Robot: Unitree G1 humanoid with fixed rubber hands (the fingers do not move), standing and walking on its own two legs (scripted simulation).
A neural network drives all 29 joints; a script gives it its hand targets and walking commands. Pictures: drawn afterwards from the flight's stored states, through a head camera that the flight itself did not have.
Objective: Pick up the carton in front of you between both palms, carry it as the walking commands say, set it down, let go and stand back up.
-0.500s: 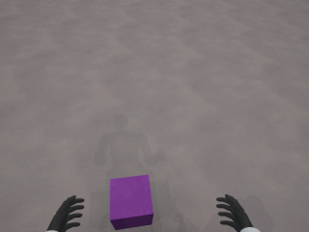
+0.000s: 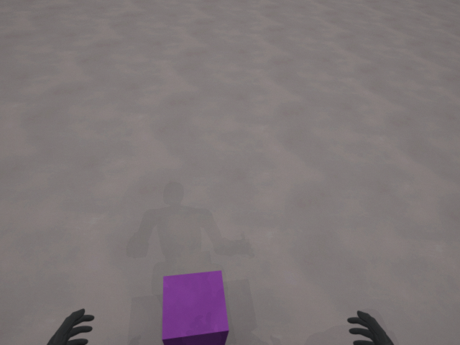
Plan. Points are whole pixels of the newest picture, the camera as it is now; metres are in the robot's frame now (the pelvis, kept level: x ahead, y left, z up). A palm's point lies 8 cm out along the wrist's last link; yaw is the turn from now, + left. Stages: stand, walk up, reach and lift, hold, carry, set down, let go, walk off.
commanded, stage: stand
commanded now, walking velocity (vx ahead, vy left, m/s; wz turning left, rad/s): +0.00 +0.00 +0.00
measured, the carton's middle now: (194, 313) +0.38 +0.07 -0.64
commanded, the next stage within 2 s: none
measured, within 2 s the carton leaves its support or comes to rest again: neither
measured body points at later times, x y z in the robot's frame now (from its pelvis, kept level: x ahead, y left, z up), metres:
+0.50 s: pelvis +0.01 +0.02 +0.01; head +0.01 +0.03 +0.46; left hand +0.13 +0.31 -0.11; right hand +0.13 -0.29 -0.09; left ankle +0.00 +0.11 -0.73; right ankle -0.05 -0.11 -0.73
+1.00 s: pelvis -0.01 +0.01 +0.01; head -0.01 +0.03 +0.46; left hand +0.10 +0.32 -0.11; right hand +0.09 -0.30 -0.09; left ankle +0.00 +0.11 -0.73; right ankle -0.05 -0.11 -0.73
